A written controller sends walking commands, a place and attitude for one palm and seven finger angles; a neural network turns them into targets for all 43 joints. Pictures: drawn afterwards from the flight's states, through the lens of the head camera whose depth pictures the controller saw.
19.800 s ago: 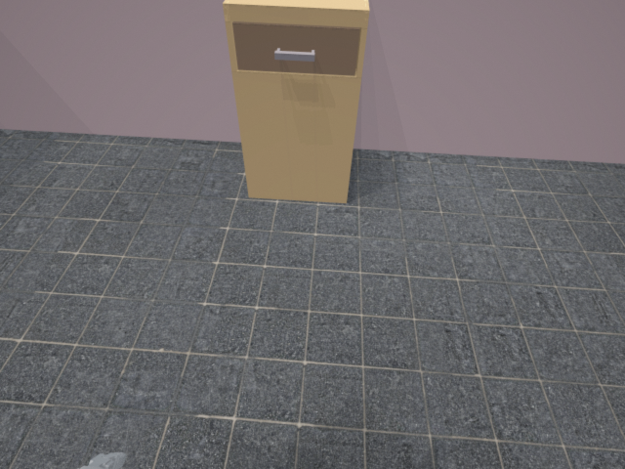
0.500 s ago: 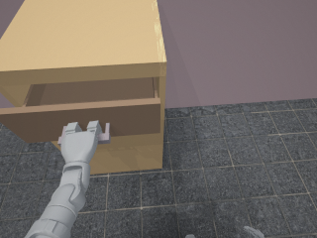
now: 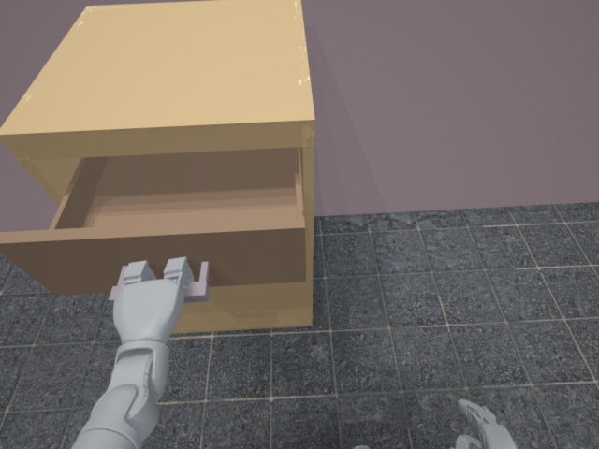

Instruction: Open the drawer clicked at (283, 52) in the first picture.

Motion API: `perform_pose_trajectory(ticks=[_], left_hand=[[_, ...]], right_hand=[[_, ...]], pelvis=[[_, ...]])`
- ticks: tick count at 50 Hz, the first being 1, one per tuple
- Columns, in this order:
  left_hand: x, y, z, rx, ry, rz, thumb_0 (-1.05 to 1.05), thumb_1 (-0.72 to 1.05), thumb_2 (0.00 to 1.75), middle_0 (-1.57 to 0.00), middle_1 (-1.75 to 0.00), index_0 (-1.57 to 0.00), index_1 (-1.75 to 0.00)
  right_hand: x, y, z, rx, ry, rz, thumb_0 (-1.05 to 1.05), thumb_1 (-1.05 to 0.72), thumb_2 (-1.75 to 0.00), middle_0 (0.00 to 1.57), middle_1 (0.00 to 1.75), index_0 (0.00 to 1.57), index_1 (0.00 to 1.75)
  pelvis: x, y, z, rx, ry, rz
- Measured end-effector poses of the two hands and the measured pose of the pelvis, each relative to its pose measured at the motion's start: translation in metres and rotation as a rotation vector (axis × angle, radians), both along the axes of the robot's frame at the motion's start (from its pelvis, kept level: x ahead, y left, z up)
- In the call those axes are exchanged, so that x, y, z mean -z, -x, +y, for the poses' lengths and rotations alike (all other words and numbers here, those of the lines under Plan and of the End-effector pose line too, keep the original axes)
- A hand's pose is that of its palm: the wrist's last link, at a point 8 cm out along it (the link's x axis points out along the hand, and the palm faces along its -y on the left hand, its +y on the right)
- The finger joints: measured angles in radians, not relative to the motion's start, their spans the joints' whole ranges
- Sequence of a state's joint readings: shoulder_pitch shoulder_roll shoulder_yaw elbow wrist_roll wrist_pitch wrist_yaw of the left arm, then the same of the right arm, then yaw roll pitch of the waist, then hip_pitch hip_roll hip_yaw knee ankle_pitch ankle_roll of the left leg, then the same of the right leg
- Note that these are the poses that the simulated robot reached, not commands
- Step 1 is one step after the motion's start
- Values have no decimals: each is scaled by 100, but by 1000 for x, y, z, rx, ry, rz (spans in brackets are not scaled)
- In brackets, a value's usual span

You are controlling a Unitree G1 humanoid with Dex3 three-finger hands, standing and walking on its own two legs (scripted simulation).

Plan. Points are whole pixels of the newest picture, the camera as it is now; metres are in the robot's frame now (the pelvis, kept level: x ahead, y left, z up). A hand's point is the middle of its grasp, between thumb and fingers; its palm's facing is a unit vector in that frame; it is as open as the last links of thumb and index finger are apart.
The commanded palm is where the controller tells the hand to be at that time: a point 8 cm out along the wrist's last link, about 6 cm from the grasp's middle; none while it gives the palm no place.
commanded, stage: pull the drawer open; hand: left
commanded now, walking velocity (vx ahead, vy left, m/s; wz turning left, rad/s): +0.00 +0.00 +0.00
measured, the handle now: (163, 281) +0.35 +0.23 -0.02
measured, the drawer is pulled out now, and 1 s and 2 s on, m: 0.16 0.26 0.30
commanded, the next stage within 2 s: open the thumb to release the handle in 1.60 s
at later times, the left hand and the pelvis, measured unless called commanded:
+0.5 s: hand (159, 354) +0.25 +0.21 -0.04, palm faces +0.00 -0.08 -1.00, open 5.6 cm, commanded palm +0.21 +0.21 +0.01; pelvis +0.00 +0.00 +0.00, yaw -1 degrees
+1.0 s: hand (153, 391) +0.21 +0.21 -0.04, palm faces +0.00 -0.10 -0.99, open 5.7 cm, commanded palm +0.16 +0.20 +0.01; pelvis +0.01 +0.00 -0.01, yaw -1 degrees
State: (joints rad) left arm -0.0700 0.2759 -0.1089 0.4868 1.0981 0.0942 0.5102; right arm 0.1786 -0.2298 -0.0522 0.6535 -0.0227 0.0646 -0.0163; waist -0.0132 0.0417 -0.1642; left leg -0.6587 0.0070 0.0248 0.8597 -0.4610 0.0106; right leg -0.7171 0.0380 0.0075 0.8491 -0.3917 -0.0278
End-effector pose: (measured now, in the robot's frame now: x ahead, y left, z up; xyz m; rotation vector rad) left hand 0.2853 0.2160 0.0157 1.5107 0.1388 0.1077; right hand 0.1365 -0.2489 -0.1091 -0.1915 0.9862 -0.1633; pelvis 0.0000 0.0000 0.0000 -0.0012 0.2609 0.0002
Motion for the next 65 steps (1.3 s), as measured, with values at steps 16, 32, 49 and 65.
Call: perform_pose_trajectory(ticks=[16,32,49,65], left_hand=[[0,33,-3,-11,10,-9,2,73,77,-32,-135,-41,-135],[-1,68,-6,-22,32,-17,3,72,76,-31,-135,-41,-135],[-2,98,-8,-35,44,-10,3,72,75,-31,-135,-41,-135],[-2,137,-11,-31,52,-9,3,71,75,-30,-135,-41,-135]], right_hand=[[-4,-18,-1,-28,-4,-59,1,-90,-90,20,30,20,30],[-11,-45,10,-77,-23,-119,1,-90,-90,20,30,20,30],[-12,-65,26,-144,-58,-167,1,-90,-90,20,30,20,30],[-5,-65,21,-183,-57,-184,1,-90,-90,20,30,20,30]], pelvis=[[1,0,-5,5,-9,-14],[4,-5,-3,11,-9,-22],[9,-5,-3,12,-11,-28],[19,0,-8,16,-19,-20]])
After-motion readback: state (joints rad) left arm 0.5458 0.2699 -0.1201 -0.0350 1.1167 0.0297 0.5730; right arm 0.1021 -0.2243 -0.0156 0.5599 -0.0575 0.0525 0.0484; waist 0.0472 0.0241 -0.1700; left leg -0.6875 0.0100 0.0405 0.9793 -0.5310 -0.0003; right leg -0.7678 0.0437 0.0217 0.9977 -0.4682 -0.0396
